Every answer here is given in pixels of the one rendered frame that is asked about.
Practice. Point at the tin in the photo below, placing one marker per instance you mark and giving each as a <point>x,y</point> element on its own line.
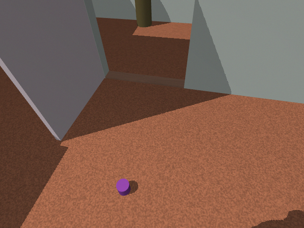
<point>123,187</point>

